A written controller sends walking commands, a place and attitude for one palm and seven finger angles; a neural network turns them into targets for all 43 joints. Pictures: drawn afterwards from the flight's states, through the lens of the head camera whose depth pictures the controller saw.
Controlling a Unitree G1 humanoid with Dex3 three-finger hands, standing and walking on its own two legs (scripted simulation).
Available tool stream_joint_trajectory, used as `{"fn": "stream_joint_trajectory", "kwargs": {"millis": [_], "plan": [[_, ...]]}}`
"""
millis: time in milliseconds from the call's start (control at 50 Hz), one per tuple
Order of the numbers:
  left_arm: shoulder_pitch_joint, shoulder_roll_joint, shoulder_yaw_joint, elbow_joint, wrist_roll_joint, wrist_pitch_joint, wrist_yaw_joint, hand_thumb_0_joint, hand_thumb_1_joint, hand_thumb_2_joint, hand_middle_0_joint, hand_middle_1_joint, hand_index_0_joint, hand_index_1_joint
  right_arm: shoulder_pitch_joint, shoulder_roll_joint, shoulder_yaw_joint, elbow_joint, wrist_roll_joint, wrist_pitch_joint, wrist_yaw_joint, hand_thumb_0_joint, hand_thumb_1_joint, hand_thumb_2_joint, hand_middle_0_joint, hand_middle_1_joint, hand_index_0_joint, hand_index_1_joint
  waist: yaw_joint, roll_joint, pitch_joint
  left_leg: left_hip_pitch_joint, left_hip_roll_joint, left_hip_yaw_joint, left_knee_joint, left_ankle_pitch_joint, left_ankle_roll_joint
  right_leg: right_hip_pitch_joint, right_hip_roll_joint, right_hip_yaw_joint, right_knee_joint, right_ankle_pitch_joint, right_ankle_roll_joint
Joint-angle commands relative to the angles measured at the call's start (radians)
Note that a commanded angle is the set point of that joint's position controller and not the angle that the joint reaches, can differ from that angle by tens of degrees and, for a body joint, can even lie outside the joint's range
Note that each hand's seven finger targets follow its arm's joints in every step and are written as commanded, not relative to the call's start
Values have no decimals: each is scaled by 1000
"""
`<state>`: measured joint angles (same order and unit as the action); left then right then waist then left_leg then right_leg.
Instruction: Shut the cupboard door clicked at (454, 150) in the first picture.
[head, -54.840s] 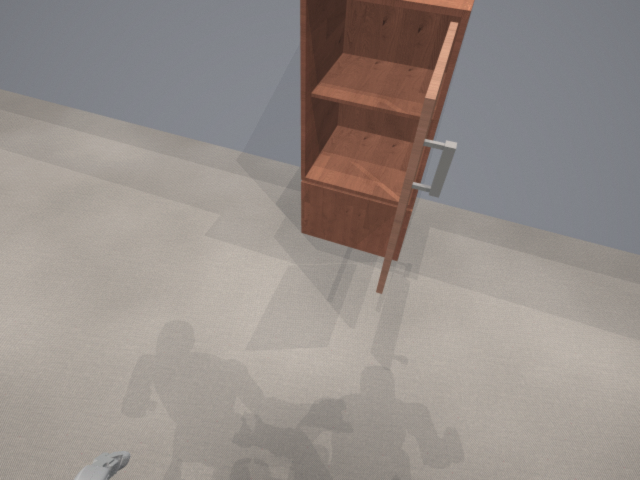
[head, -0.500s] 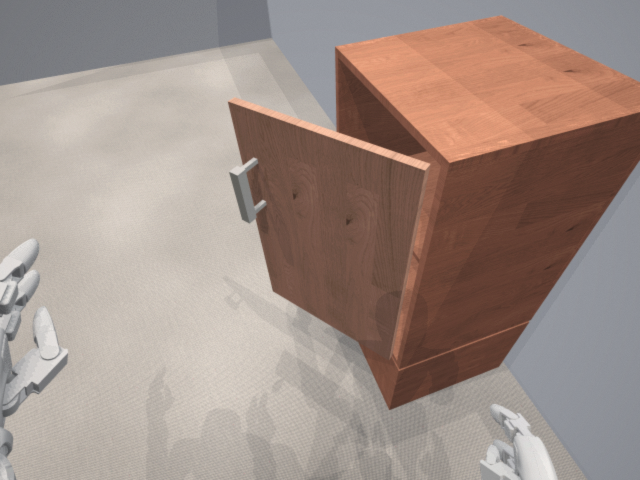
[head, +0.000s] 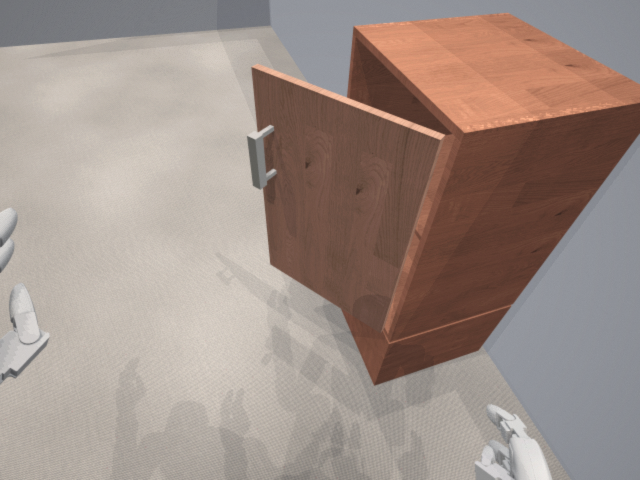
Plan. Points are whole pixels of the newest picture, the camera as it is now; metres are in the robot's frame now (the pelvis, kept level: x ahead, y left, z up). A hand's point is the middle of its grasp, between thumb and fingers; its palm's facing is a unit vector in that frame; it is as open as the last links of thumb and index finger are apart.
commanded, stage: step back with the hand held close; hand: left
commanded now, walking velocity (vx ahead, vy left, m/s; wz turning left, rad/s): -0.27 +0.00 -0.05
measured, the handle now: (264, 157) +0.72 +0.16 -0.02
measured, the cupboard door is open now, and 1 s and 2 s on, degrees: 36 36 36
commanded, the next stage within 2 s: stop stepping back and stand still in 0.56 s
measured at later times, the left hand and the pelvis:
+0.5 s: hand out of the picture +0.12 +0.28 +0.18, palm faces +0.46 -0.76 -0.45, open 7.4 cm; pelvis -0.07 +0.00 +0.00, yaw +1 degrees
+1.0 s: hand out of the picture +0.02 +0.30 +0.18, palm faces +0.57 -0.78 -0.25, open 7.4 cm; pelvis -0.16 +0.01 -0.02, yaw -1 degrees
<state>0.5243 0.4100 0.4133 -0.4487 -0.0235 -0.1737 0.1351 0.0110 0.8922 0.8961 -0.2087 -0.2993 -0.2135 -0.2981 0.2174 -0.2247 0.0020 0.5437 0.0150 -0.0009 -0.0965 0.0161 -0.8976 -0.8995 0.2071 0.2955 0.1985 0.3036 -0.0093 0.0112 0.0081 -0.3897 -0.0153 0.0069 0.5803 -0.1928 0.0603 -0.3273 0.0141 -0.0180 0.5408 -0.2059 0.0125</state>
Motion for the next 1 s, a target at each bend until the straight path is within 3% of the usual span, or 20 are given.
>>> {"fn": "stream_joint_trajectory", "kwargs": {"millis": [0,40,100,140,220,280,300,340,480,560,620,640,680,700,740,780,840,880,920,980], "plan": [[-63,197,166,-260,10,-107,25,0,900,900,-200,-300,-200,-300,-109,-156,-67,-154,-10,-79,-9,0,-900,-900,200,300,200,300,13,183,-82,-463,170,-178,-315,-542,66,434,32,60,125,22,10],[-34,223,192,-259,6,-117,25,0,900,900,-200,-300,-200,-300,-93,-154,-73,-146,-13,-90,-4,0,-900,-900,200,300,200,300,9,117,-94,-385,127,-139,-219,-502,45,332,-3,123,39,-33,-11],[-31,203,155,-259,-17,-122,34,0,900,900,-200,-300,-200,-300,-64,-120,-71,-116,-16,-97,12,0,-900,-900,200,300,200,300,-5,-77,-72,-114,22,-32,72,-288,-36,-29,-178,328,-229,-233,-89],[-64,202,132,-245,-23,-116,49,0,900,900,-200,-300,-200,-300,-52,-116,-75,-79,-23,-90,21,0,-900,-900,200,300,200,300,-15,-137,-70,57,3,-7,218,-186,-65,-205,-263,345,-325,-254,-135],[-95,207,121,-206,-24,-115,59,0,900,900,-200,-300,-200,-300,-77,-115,-62,-75,-12,-87,6,0,-900,-900,200,300,200,300,-17,-79,-40,68,42,-54,-38,-184,-33,-201,-130,154,-231,-254,-49],[-62,214,171,-216,-11,-140,56,0,900,900,-200,-300,-200,-300,-107,-147,-64,-91,-7,-103,-12,0,-900,-900,200,300,200,300,-3,228,-84,-305,262,-299,-414,-490,59,194,62,31,183,-92,17],[-59,212,188,-221,-3,-141,50,0,900,900,-200,-300,-200,-300,-117,-148,-70,-98,-16,-108,-12,0,-900,-900,200,300,200,300,12,278,-106,-431,331,-364,-473,-582,96,307,89,35,336,-77,18],[-60,237,213,-261,1,-148,36,0,900,900,-200,-300,-200,-300,-117,-137,-83,-96,-24,-122,-3,0,-900,-900,200,300,200,300,13,235,-158,-391,357,-364,-470,-520,112,298,99,60,463,-134,17],[-7,179,133,-336,-47,-149,22,0,900,900,-200,-300,-200,-300,-100,-114,-61,-23,-41,-183,33,0,-900,-900,200,300,200,300,10,229,-206,178,262,-210,-361,-40,19,26,81,5,4,-304,-4],[-52,221,154,-345,-32,-171,6,0,900,900,-200,-300,-200,-300,-78,-109,-63,20,-46,-172,45,0,-900,-900,200,300,200,300,22,207,-348,519,223,-75,-112,714,-19,9,55,11,-254,69,13],[-57,294,234,-375,-39,-182,-1,0,900,900,-200,-300,-200,-300,-121,-108,-75,-27,-27,-159,39,0,-900,-900,200,300,200,300,32,133,-429,512,170,36,-46,710,-32,89,30,-6,-189,376,46],[-17,332,271,-390,-46,-182,-4,0,900,900,-200,-300,-200,-300,-107,-91,-76,-41,-18,-148,41,0,-900,-900,200,300,200,300,30,34,-478,514,146,48,-13,695,-35,114,1,14,-160,547,66],[61,318,282,-360,-78,-165,-8,0,900,900,-200,-300,-200,-300,-125,-75,-60,-99,20,-134,36,0,-900,-900,200,300,200,300,5,-149,-400,413,71,99,47,444,-36,113,-85,14,-123,817,117],[130,338,324,-329,-82,-158,-4,0,900,900,-200,-300,-200,-300,-139,-79,-58,-110,24,-128,31,0,-900,-900,200,300,200,300,0,-142,-349,362,55,97,50,319,-31,94,-107,15,-102,819,115],[223,357,370,-257,-97,-124,-1,0,900,900,-200,-300,-200,-300,-158,-92,-47,-116,16,-109,19,0,-900,-900,200,300,200,300,-3,3,-270,333,60,57,-9,221,-26,18,-101,10,-96,467,66],[172,295,293,-221,-98,-96,-3,0,900,900,-200,-300,-200,-300,-152,-92,-35,-108,6,-88,6,0,-900,-900,200,300,200,300,-14,119,-101,288,81,28,-61,31,-38,-114,-69,32,-213,-61,18],[-65,270,187,-122,-68,-85,19,0,900,900,-200,-300,-200,-300,-121,-124,-57,-60,-5,-86,-10,0,-900,-900,200,300,200,300,-30,-112,219,172,57,-42,342,-94,-94,-490,-264,294,-485,-673,-128],[-195,216,95,-49,-36,-95,22,0,900,900,-200,-300,-200,-300,-97,-127,-45,-41,-3,-107,-15,0,-900,-900,200,300,200,300,-38,-198,310,8,96,-72,463,-94,-80,-422,-289,257,-454,-534,-173],[-340,169,12,18,-15,-93,20,0,900,900,-200,-300,-200,-300,-103,-127,-37,-38,0,-129,-17,0,-900,-900,200,300,200,300,-44,-162,353,11,124,-39,248,-81,-62,-296,-223,126,-341,-301,-129],[-471,150,-37,-44,0,-97,30,0,900,900,-200,-300,-200,-300,-75,-158,-54,-18,-3,-170,-29,0,-900,-900,200,300,200,300,-42,106,255,178,73,-64,-52,35,-37,-182,-92,15,-32,-33,-64]]}}
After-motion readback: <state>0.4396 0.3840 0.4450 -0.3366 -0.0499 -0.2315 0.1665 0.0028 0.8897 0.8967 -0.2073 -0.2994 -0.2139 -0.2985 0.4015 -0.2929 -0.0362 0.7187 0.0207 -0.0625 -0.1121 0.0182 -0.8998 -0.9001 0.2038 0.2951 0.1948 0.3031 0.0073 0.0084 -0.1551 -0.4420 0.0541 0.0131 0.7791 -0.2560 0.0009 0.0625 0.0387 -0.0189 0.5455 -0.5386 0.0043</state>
